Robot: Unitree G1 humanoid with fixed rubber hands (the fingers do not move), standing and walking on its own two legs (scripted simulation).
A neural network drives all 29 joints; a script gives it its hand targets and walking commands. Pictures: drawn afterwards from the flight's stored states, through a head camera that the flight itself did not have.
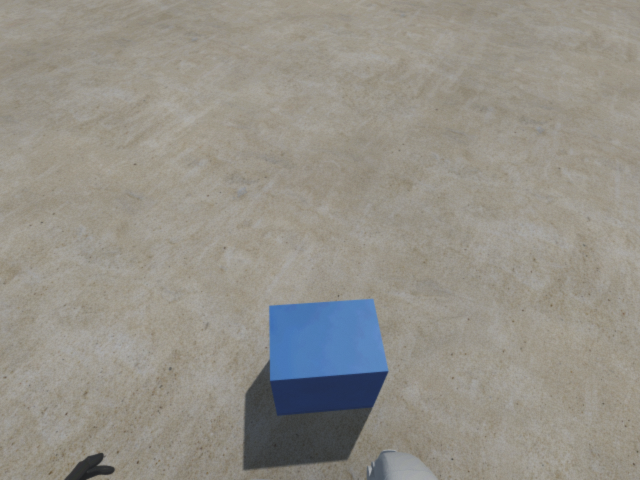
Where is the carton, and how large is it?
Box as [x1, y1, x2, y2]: [269, 299, 387, 415]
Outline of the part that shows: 373,299 269,306 270,382 277,415 370,407 373,405 387,373 387,366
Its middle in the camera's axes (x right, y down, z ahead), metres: +0.02 +0.35 +1.12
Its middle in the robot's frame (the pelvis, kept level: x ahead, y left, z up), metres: +0.51 -0.02 -0.61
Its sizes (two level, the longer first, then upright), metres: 0.294 0.209 0.297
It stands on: the floor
